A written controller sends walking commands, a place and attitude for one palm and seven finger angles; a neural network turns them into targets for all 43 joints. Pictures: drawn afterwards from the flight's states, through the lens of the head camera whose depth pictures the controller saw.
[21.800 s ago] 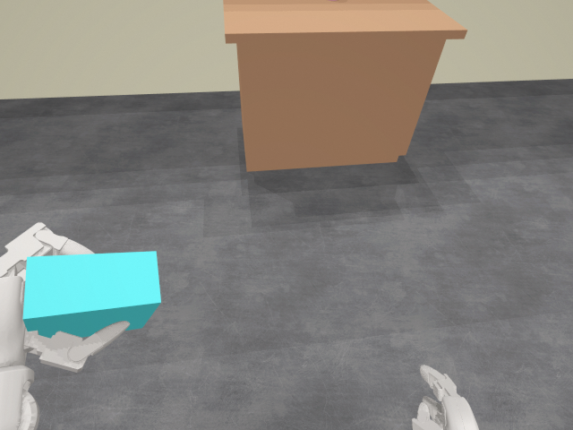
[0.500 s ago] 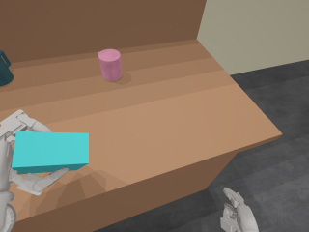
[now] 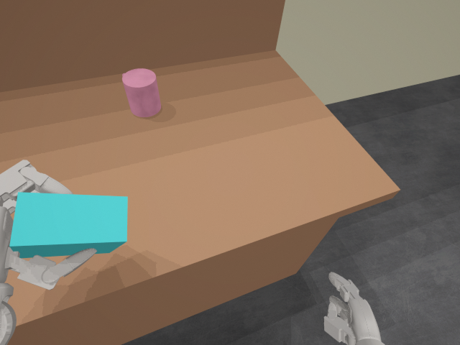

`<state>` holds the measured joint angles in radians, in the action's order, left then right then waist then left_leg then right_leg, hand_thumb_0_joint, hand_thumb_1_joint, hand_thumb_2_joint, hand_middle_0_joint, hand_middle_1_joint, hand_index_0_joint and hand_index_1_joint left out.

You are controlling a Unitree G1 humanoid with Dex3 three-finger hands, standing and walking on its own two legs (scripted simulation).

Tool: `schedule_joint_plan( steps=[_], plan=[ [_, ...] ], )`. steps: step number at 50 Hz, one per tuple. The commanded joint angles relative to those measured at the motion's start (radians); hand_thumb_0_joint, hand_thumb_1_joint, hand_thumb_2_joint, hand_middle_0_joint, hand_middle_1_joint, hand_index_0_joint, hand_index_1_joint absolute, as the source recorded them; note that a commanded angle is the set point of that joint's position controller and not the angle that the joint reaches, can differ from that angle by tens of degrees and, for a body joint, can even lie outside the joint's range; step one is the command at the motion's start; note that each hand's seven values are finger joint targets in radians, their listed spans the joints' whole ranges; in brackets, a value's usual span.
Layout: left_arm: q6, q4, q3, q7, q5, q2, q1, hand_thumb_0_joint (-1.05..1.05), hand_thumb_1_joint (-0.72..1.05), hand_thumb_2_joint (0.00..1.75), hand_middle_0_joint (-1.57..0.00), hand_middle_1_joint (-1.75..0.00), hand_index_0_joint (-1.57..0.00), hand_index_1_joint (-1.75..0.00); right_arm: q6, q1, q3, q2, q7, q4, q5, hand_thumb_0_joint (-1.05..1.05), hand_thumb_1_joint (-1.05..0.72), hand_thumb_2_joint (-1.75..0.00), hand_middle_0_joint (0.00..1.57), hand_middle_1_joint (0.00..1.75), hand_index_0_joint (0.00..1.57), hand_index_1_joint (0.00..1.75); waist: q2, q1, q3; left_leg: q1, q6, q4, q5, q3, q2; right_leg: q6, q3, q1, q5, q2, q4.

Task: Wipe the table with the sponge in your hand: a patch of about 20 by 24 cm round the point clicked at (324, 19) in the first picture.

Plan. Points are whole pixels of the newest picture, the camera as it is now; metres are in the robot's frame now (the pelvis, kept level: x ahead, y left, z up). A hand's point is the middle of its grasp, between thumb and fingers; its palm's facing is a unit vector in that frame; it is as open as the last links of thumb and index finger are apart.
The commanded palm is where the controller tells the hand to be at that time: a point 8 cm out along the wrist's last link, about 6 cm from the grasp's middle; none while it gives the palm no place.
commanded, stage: shuffle to correct the standing spot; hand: left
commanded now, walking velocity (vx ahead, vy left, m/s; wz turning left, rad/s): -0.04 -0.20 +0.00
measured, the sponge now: (87, 227) +0.23 +0.21 +0.13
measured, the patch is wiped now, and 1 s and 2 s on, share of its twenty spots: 0.00 0.00 0.00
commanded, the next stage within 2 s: come to a stop and stand still in 0.42 s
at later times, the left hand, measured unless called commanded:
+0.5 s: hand (105, 230) +0.22 +0.18 +0.15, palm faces +0.30 -0.86 -0.41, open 9.9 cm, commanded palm +0.16 +0.22 +0.17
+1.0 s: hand (65, 219) +0.24 +0.24 +0.15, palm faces +0.34 -0.85 -0.40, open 9.9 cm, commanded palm +0.17 +0.27 +0.17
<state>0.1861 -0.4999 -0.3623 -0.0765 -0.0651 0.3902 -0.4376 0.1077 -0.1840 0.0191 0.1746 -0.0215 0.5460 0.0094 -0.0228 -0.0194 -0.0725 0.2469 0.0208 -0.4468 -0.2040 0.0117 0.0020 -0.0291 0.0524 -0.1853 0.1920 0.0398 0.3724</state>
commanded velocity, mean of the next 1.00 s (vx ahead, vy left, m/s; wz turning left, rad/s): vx -0.02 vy -0.09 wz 0.00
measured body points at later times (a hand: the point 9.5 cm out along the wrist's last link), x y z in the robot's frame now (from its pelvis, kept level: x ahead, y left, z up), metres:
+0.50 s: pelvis +0.00 -0.05 -0.01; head +0.03 -0.05 +0.44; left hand +0.20 +0.23 +0.18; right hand +0.17 -0.30 -0.09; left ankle +0.02 +0.10 -0.74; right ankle +0.00 -0.10 -0.74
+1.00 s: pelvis +0.00 +0.00 +0.00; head +0.04 -0.01 +0.44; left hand +0.21 +0.28 +0.17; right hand +0.19 -0.24 -0.08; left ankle +0.02 +0.10 -0.74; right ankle +0.00 -0.10 -0.74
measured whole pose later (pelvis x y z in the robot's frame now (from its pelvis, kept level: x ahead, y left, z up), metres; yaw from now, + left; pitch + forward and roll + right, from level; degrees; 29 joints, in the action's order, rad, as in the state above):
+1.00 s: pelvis +0.00 +0.00 +0.00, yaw -1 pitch +0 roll -1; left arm 0.18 -0.41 -0.36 -0.09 -0.06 0.35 -0.40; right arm 0.12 -0.17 -0.01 0.23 0.00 0.55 0.02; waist 0.03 -0.02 -0.07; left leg 0.26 0.02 -0.50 -0.24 0.06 0.02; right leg -0.03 0.03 -0.22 0.23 0.05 0.43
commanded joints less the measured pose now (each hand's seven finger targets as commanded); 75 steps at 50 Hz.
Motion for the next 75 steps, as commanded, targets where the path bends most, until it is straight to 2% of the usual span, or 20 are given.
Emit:
schedule_joint_plan(
  steps=[1, 15, 21, 24, 30, 37, 38, 39, 40, 41, 43, 45, 49, 50, 51, 55, 58, 66, 70, 75],
  plan=[
    [0.054, -0.201, -0.108, -0.01, -0.023, 0.138, 0.016, 0.0, 0.1, 1.3, -1.2, -1.6, -1.2, -1.6, 0.047, 0.068, -0.062, 0.148, -0.014, -0.149, 0.005, 0.0, -0.9, -0.9, 0.2, 0.3, 0.2, 0.3, 0.108, 0.006, 0.209, -0.05, -0.011, 0.053, 0.211, -0.083, 0.126, 0.024, -0.049, 0.06, -0.154, -0.063, -0.025],
    [0.026, -0.232, -0.146, -0.028, -0.035, 0.194, 0.033, 0.0, 0.1, 1.3, -1.2, -1.6, -1.2, -1.6, 0.051, 0.084, -0.073, 0.152, -0.035, -0.141, 0.013, 0.0, -0.9, -0.9, 0.2, 0.3, 0.2, 0.3, 0.076, 0.012, 0.18, -0.053, 0.002, -0.019, 0.022, -0.036, 0.092, 0.018, -0.119, -0.039, -0.076, -0.098, -0.066],
    [0.017, -0.2, -0.119, -0.026, -0.047, 0.157, 0.0, 0.0, 0.1, 1.3, -1.2, -1.6, -1.2, -1.6, 0.037, 0.063, -0.073, 0.152, -0.033, -0.135, 0.008, 0.0, -0.9, -0.9, 0.2, 0.3, 0.2, 0.3, 0.019, 0.022, 0.177, -0.044, 0.006, -0.087, 0.014, -0.015, 0.074, 0.026, -0.137, -0.068, -0.055, -0.128, -0.09],
    [0.018, -0.21, -0.145, -0.024, -0.047, 0.184, 0.003, 0.0, 0.1, 1.3, -1.2, -1.6, -1.2, -1.6, 0.035, 0.061, -0.081, 0.156, -0.035, -0.14, 0.009, 0.0, -0.9, -0.9, 0.2, 0.3, 0.2, 0.3, -0.001, 0.018, 0.179, -0.034, 0.005, -0.108, 0.025, -0.014, 0.077, 0.036, -0.154, -0.058, -0.096, -0.141, -0.078],
    [0.026, -0.249, -0.152, -0.05, -0.035, 0.193, 0.004, 0.0, 0.1, 1.3, -1.2, -1.6, -1.2, -1.6, 0.036, 0.103, -0.064, 0.15, -0.035, -0.133, 0.018, 0.0, -0.9, -0.9, 0.2, 0.3, 0.2, 0.3, 0.099, 0.01, 0.198, -0.057, 0.015, -0.077, 0.092, -0.026, 0.071, 0.074, -0.162, 0.004, -0.194, -0.141, -0.066],
    [0.023, -0.217, -0.127, -0.062, -0.025, 0.167, -0.01, 0.0, 0.1, 1.3, -1.2, -1.6, -1.2, -1.6, 0.027, 0.093, -0.059, 0.153, -0.032, -0.129, 0.015, 0.0, -0.9, -0.9, 0.2, 0.3, 0.2, 0.3, 0.048, 0.007, 0.198, -0.065, 0.018, -0.052, 0.151, -0.042, 0.068, 0.08, -0.138, 0.068, -0.296, -0.137, -0.05],
    [0.129, -0.41, -0.69, -0.041, 0.116, 0.938, 0.955, 0.0, 0.1, 1.3, -1.2, -1.6, -1.2, -1.6, 0.094, -0.131, -0.112, 0.183, -0.044, -0.069, -0.014, 0.0, -0.9, -0.9, 0.2, 0.3, 0.2, 0.3, -0.145, -0.003, 0.033, 0.034, -0.019, -0.086, 0.112, 0.146, -0.005, 0.254, -0.106, -0.046, -0.658, -0.088, -0.162],
    [0.091, 0.141, -0.309, 0.004, 0.034, 0.365, 0.449, 0.0, 0.1, 1.3, -1.2, -1.6, -1.2, -1.6, 0.089, -0.013, -0.073, 0.103, -0.04, -0.06, -0.007, 0.0, -0.9, -0.9, 0.2, 0.3, 0.2, 0.3, -0.105, -0.007, 0.213, 0.02, 0.008, -0.053, 0.133, 0.071, -0.044, 0.15, -0.114, 0.114, -0.684, -0.136, -0.009],
    [0.076, 0.034, -0.28, -0.032, -0.013, 0.303, 0.251, 0.0, 0.1, 1.3, -1.2, -1.6, -1.2, -1.6, 0.073, 0.062, -0.091, 0.151, -0.025, -0.118, 0.015, 0.0, -0.9, -0.9, 0.2, 0.3, 0.2, 0.3, 0.056, -0.043, 0.241, -0.045, 0.001, -0.05, 0.19, 0.03, -0.004, 0.094, -0.162, 0.132, -0.637, -0.158, 0.045],
    [0.064, 0.15, -0.18, -0.018, 0.007, 0.191, 0.194, 0.0, 0.1, 1.3, -1.2, -1.6, -1.2, -1.6, 0.068, -0.003, -0.093, 0.157, -0.026, -0.104, 0.012, 0.0, -0.9, -0.9, 0.2, 0.3, 0.2, 0.3, 0.048, -0.025, 0.24, -0.042, 0.002, -0.086, 0.22, 0.037, 0.022, 0.064, -0.181, 0.115, -0.577, -0.161, 0.051],
    [0.076, -0.001, -0.106, 0.002, -0.008, 0.142, 0.107, 0.0, 0.1, 1.3, -1.2, -1.6, -1.2, -1.6, 0.065, 0.019, -0.083, 0.17, -0.001, -0.12, 0.013, 0.0, -0.9, -0.9, 0.2, 0.3, 0.2, 0.3, 0.105, -0.03, 0.257, -0.067, 0.019, -0.037, 0.239, 0.019, 0.053, 0.102, -0.15, 0.107, -0.468, -0.148, 0.049],
    [0.063, -0.045, -0.011, -0.002, -0.011, 0.041, -0.006, 0.0, 0.1, 1.3, -1.2, -1.6, -1.2, -1.6, 0.065, 0.07, -0.069, 0.15, 0.021, -0.123, 0.028, 0.0, -0.9, -0.9, 0.2, 0.3, 0.2, 0.3, 0.049, -0.03, 0.265, -0.104, 0.036, -0.045, 0.26, 0.006, 0.073, 0.116, -0.127, 0.075, -0.38, -0.122, 0.054],
    [0.05, -0.157, -0.091, -0.023, 0.008, 0.15, 0.032, 0.0, 0.1, 1.3, -1.2, -1.6, -1.2, -1.6, 0.068, 0.079, -0.065, 0.155, 0.004, -0.144, 0.008, 0.0, -0.9, -0.9, 0.2, 0.3, 0.2, 0.3, -0.111, -0.019, 0.199, -0.063, 0.013, -0.017, 0.1, -0.015, 0.054, 0.062, -0.125, 0.019, -0.136, -0.127, -0.042],
    [0.048, -0.179, -0.155, -0.039, 0.013, 0.211, 0.026, 0.0, 0.1, 1.3, -1.2, -1.6, -1.2, -1.6, 0.065, 0.111, -0.057, 0.155, -0.006, -0.136, 0.009, 0.0, -0.9, -0.9, 0.2, 0.3, 0.2, 0.3, -0.089, -0.022, 0.2, -0.102, 0.014, 0.0, 0.072, -0.018, 0.058, 0.042, -0.132, -0.026, -0.065, -0.121, -0.049],
    [0.053, -0.183, -0.137, -0.036, 0.008, 0.178, 0.049, 0.0, 0.1, 1.3, -1.2, -1.6, -1.2, -1.6, 0.062, 0.098, -0.054, 0.15, -0.015, -0.145, 0.001, 0.0, -0.9, -0.9, 0.2, 0.3, 0.2, 0.3, -0.077, -0.009, 0.186, -0.079, 0.018, 0.007, 0.047, -0.034, 0.055, 0.025, -0.117, -0.025, -0.005, -0.127, -0.056],
    [0.078, -0.286, -0.195, -0.056, 0.017, 0.255, 0.167, 0.0, 0.1, 1.3, -1.2, -1.6, -1.2, -1.6, 0.077, 0.122, -0.047, 0.151, -0.037, -0.141, 0.001, 0.0, -0.9, -0.9, 0.2, 0.3, 0.2, 0.3, 0.18, -0.008, 0.161, -0.06, 0.025, 0.097, -0.008, -0.09, 0.09, 0.005, -0.114, -0.011, -0.001, -0.089, -0.002],
    [0.086, -0.297, -0.141, -0.053, 0.02, 0.209, 0.214, 0.0, 0.1, 1.3, -1.2, -1.6, -1.2, -1.6, 0.096, 0.081, -0.045, 0.145, -0.032, -0.145, -0.003, 0.0, -0.9, -0.9, 0.2, 0.3, 0.2, 0.3, 0.259, -0.012, 0.183, -0.021, 0.03, 0.125, 0.045, -0.121, 0.12, 0.007, -0.061, 0.077, -0.048, -0.071, 0.055],
    [0.079, -0.181, -0.04, -0.034, 0.038, 0.084, 0.066, 0.0, 0.1, 1.3, -1.2, -1.6, -1.2, -1.6, 0.102, 0.028, -0.051, 0.153, 0.008, -0.11, -0.012, 0.0, -0.9, -0.9, 0.2, 0.3, 0.2, 0.3, 0.165, 0.003, 0.195, -0.17, -0.042, 0.116, 0.404, -0.166, 0.155, 0.009, -0.022, -0.047, 0.085, -0.05, 0.106],
    [0.068, -0.169, -0.12, -0.039, 0.039, 0.15, 0.045, 0.0, 0.1, 1.3, -1.2, -1.6, -1.2, -1.6, 0.078, 0.051, -0.052, 0.152, 0.007, -0.122, -0.001, 0.0, -0.9, -0.9, 0.2, 0.3, 0.2, 0.3, 0.109, -0.002, 0.179, -0.193, -0.086, 0.118, 0.479, -0.149, 0.152, 0.01, -0.015, -0.07, 0.073, -0.049, 0.102],
    [0.074, -0.224, -0.151, -0.04, 0.027, 0.192, 0.102, 0.0, 0.1, 1.3, -1.2, -1.6, -1.2, -1.6, 0.06, 0.084, -0.043, 0.15, -0.007, -0.137, 0.002, 0.0, -0.9, -0.9, 0.2, 0.3, 0.2, 0.3, 0.119, -0.004, 0.165, -0.117, -0.109, 0.173, 0.246, -0.136, 0.141, 0.007, -0.023, -0.004, 0.043, -0.061, 0.072]
  ],
)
